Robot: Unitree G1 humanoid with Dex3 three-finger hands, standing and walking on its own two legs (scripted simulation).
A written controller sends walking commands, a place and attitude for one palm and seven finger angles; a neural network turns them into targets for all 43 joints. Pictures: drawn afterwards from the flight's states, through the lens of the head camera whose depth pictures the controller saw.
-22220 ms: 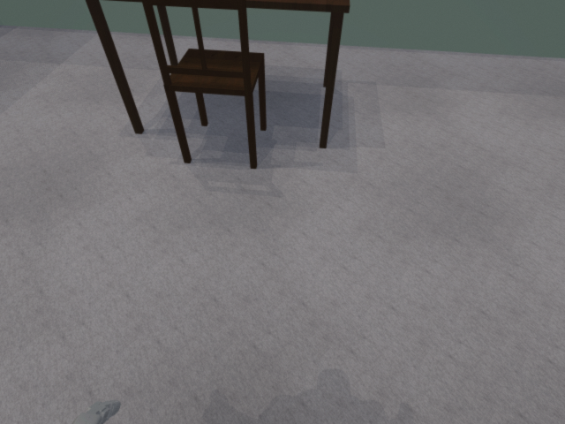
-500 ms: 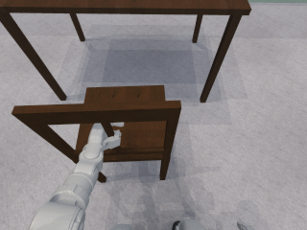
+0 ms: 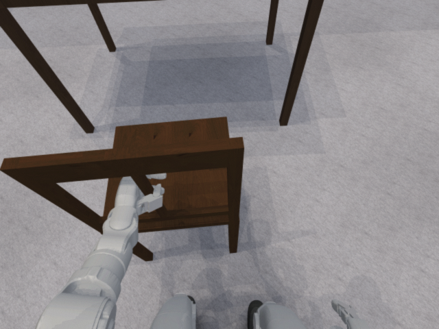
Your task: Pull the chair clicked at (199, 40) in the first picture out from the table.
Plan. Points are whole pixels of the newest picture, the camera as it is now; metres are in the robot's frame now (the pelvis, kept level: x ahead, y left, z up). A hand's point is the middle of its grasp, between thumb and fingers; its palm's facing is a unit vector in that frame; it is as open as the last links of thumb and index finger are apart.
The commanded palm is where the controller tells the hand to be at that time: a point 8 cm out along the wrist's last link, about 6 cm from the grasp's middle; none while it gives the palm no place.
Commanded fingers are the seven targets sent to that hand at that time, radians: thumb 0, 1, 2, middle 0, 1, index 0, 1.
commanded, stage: step backward, pulling the chair out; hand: left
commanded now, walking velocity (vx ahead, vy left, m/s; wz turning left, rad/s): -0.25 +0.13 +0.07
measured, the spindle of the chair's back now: (152, 196) +0.37 +0.18 -0.09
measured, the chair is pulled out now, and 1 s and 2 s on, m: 0.48 0.60 0.61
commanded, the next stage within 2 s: stop walking, hand still on the chair in 0.06 s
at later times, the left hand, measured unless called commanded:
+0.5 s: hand (152, 250) +0.24 +0.15 -0.05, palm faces +0.00 -0.99 -0.15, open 4.9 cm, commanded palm +0.23 +0.20 -0.04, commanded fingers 0.00 0.90 0.90 -0.50 -1.45 -0.50 -1.45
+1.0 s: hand (148, 260) +0.23 +0.15 -0.05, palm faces -0.05 -0.99 -0.16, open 4.9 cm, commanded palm +0.21 +0.20 -0.04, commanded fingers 0.00 0.90 0.90 -0.50 -1.45 -0.50 -1.45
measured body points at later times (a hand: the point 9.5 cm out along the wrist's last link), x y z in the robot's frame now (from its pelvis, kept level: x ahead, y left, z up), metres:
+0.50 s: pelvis -0.06 +0.02 +0.00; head -0.02 +0.01 +0.45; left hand +0.24 +0.20 -0.04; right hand +0.04 -0.22 -0.13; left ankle -0.16 +0.14 -0.73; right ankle +0.03 -0.09 -0.73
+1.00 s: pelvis -0.06 +0.04 +0.00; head -0.02 +0.04 +0.45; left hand +0.23 +0.20 -0.04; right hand +0.07 -0.22 -0.11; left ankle -0.16 +0.14 -0.73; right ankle +0.03 -0.09 -0.73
